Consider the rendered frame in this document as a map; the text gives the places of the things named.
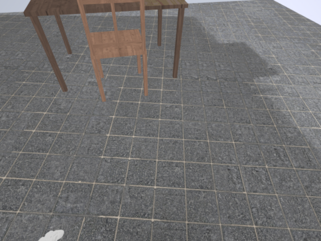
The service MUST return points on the chair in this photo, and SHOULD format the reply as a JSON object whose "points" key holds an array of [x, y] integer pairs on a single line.
{"points": [[115, 43]]}

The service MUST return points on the left robot hand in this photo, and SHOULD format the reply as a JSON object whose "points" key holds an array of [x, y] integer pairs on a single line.
{"points": [[52, 235]]}

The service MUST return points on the table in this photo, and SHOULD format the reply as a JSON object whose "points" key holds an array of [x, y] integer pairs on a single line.
{"points": [[37, 8]]}

